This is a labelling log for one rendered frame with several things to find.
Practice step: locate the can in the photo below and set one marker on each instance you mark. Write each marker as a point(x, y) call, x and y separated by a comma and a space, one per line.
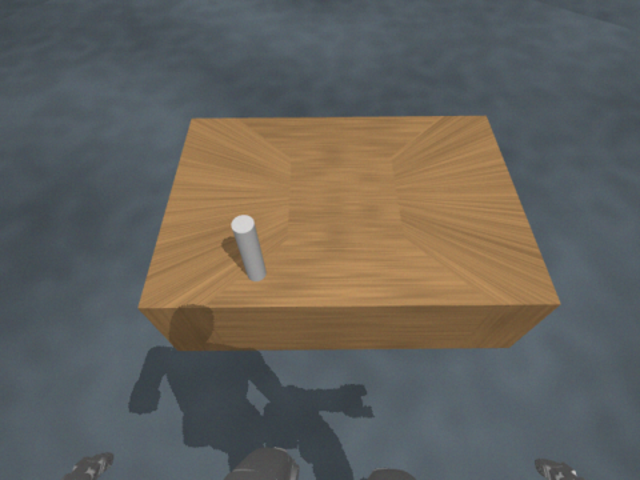
point(247, 240)

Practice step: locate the left robot hand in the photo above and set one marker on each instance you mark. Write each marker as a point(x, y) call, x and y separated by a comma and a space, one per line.
point(90, 468)

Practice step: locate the right robot hand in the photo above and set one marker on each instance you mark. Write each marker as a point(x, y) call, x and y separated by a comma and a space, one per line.
point(555, 471)

